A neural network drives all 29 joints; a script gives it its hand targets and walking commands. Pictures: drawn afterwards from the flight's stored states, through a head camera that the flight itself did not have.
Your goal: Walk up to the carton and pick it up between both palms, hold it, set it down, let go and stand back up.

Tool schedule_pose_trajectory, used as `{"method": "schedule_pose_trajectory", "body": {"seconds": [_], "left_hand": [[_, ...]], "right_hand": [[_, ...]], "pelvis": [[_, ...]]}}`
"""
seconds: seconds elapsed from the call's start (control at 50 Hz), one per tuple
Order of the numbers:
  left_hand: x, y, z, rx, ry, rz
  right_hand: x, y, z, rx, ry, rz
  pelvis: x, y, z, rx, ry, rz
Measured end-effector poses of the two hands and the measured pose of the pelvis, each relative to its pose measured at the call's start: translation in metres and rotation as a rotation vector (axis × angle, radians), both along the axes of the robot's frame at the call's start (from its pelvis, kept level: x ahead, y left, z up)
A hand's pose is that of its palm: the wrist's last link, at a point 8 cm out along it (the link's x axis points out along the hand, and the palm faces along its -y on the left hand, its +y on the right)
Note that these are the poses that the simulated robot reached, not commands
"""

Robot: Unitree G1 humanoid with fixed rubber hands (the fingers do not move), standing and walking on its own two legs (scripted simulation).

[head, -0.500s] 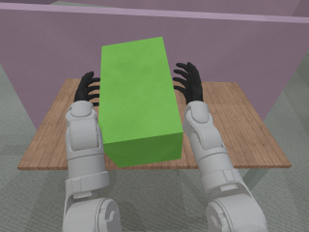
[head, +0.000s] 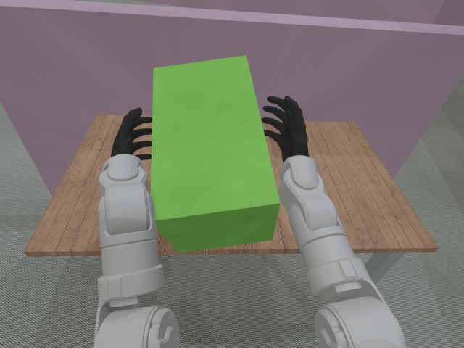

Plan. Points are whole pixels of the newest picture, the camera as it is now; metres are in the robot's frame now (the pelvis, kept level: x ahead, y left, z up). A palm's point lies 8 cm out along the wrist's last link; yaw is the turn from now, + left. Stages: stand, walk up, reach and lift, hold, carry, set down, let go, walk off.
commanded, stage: hold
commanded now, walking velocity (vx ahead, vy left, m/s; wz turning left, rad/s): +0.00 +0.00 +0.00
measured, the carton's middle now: (212, 153) +0.41 +0.00 +0.14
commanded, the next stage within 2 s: set down in 0.84 s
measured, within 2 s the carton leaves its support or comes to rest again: neither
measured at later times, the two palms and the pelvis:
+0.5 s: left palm (130, 156) +0.35 +0.13 +0.19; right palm (296, 146) +0.35 -0.12 +0.20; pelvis +0.00 -0.01 +0.00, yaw +0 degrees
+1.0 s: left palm (131, 159) +0.36 +0.14 +0.18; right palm (294, 143) +0.36 -0.12 +0.20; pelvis +0.00 +0.00 +0.00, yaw +0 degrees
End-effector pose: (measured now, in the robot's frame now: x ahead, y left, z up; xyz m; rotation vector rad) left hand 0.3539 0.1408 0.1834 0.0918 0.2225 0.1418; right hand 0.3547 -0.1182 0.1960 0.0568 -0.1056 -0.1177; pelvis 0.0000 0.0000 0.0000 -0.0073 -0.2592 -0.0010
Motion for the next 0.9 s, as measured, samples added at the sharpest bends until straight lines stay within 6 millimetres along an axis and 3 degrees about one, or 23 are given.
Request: {"method": "schedule_pose_trajectory", "body": {"seconds": [0.16,0.42,0.9], "left_hand": [[-0.003,-0.004,-0.004,0.003,0.016,0.01],[-0.001,-0.008,0.004,0.004,0.011,0.012],[0.001,-0.002,0.0,0.004,-0.004,0.001]], "right_hand": [[0.0,-0.004,-0.007,0.008,0.017,0.008],[-0.001,-0.007,0.003,0.007,0.008,0.0],[0.001,-0.002,0.001,0.011,-0.009,0.001]], "pelvis": [[-0.003,-0.003,0.0,0.002,0.008,0.004],[-0.004,-0.011,0.0,0.005,-0.002,0.006],[0.001,-0.002,0.0,-0.001,0.001,0.003]]}}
